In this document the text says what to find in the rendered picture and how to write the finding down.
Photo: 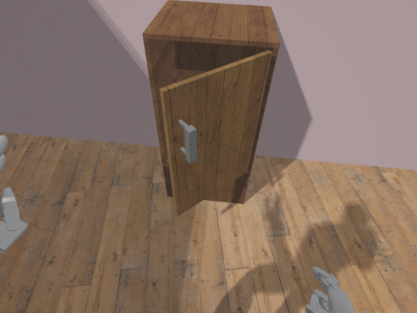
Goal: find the handle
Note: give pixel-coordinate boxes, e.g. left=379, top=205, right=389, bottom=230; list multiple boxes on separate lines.
left=179, top=119, right=197, bottom=164

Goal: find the robot left hand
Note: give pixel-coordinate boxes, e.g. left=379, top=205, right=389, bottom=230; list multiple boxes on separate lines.
left=0, top=135, right=27, bottom=253

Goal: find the robot right hand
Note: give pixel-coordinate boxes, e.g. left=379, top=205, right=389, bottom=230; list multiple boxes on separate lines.
left=306, top=267, right=355, bottom=313

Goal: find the cupboard door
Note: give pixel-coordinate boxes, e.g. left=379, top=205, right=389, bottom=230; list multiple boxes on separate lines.
left=160, top=50, right=272, bottom=216

